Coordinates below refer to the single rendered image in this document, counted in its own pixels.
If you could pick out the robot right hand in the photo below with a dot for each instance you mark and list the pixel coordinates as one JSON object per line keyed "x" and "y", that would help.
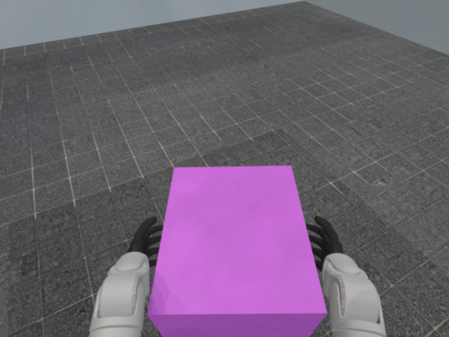
{"x": 329, "y": 243}

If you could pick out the right robot forearm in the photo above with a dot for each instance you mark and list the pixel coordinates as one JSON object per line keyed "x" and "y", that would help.
{"x": 355, "y": 306}

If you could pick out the robot left hand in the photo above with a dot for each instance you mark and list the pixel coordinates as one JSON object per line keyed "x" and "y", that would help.
{"x": 142, "y": 242}

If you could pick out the left robot forearm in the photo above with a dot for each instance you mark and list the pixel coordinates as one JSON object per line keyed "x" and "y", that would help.
{"x": 120, "y": 302}

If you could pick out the carton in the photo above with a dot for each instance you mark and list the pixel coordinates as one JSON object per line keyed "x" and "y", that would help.
{"x": 235, "y": 259}

